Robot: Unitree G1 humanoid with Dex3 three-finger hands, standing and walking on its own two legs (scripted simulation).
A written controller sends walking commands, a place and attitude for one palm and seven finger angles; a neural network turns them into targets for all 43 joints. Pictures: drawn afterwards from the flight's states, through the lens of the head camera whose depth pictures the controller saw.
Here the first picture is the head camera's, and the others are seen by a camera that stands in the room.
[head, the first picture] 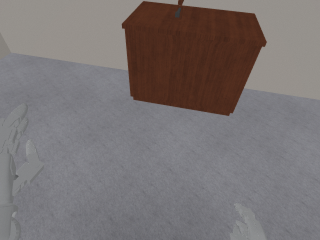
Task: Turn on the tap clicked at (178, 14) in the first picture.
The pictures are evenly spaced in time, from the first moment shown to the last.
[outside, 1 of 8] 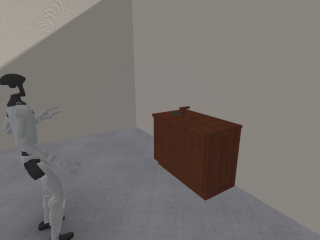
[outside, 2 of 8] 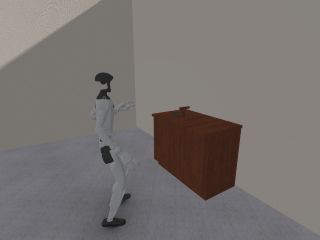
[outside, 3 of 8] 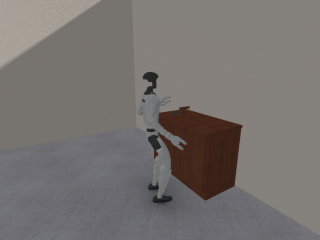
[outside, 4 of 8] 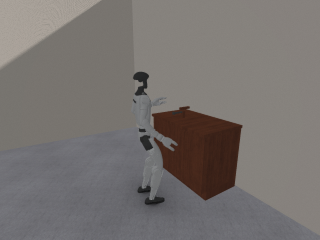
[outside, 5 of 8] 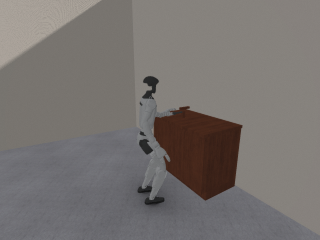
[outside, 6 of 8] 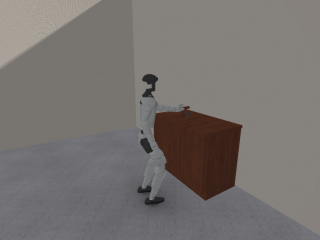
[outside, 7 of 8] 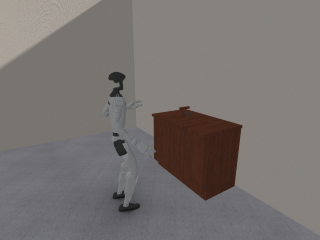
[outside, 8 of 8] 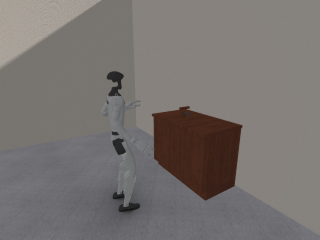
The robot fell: no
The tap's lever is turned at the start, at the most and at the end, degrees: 0 79 79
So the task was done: yes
